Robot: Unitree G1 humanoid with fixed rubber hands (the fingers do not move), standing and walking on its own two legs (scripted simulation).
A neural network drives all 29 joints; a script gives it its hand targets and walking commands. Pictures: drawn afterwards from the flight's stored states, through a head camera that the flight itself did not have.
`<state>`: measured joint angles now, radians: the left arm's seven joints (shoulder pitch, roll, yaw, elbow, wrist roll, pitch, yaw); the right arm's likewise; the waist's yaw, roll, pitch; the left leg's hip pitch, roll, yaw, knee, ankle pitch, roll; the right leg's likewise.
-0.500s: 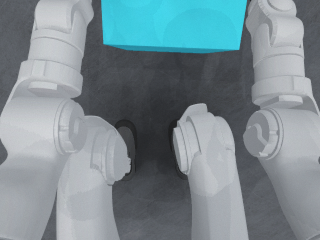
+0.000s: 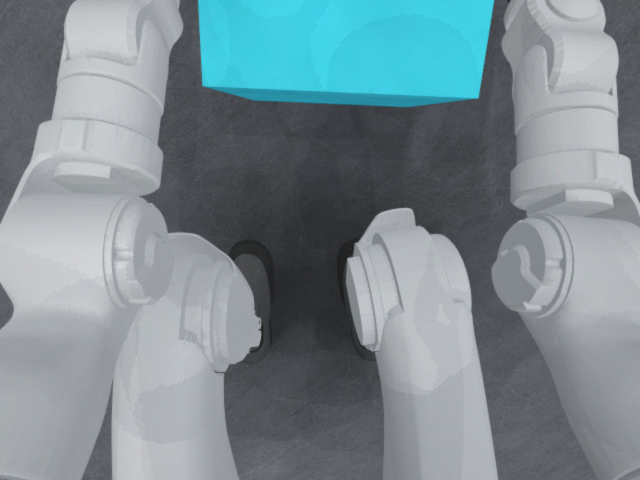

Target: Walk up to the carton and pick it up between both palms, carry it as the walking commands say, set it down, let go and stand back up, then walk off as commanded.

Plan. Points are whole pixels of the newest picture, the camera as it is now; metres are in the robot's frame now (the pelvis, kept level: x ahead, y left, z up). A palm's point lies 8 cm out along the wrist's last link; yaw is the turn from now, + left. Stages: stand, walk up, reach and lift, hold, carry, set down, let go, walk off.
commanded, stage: set down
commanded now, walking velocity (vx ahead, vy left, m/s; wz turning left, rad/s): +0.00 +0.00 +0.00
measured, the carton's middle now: out of the picture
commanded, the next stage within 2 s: let go in 1.94 s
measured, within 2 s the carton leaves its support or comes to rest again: neither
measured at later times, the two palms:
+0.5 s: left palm out of the picture +0.57 +0.07 -0.18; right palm out of the picture +0.51 -0.27 -0.19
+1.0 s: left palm out of the picture +0.58 +0.07 -0.12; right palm out of the picture +0.52 -0.30 -0.12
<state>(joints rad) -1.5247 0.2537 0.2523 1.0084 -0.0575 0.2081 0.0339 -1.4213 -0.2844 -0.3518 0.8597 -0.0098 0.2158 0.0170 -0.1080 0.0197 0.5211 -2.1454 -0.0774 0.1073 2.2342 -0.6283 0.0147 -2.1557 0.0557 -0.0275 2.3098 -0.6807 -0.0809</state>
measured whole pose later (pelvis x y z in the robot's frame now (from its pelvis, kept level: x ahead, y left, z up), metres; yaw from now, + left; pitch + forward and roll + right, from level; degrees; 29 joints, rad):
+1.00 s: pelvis -0.01 +0.01 +0.02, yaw -2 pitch +32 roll +3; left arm -1.50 0.29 0.19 0.70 -0.12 0.39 0.20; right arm -1.43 -0.48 -0.26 0.75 0.21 0.34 -0.11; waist -0.11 0.00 0.53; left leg -2.13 -0.08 0.09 2.16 -0.59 0.04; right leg -2.12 0.06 -0.03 2.21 -0.64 -0.05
